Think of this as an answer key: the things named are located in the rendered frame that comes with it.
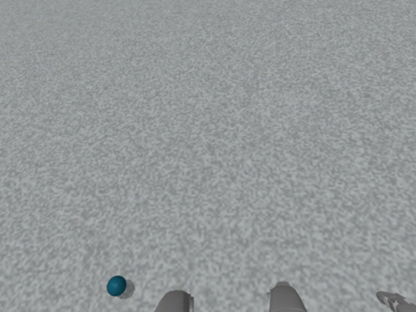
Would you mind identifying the right robot hand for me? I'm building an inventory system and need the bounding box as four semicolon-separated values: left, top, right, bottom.
376;291;416;312

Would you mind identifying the ball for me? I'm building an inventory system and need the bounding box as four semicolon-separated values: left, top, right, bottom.
107;276;127;296

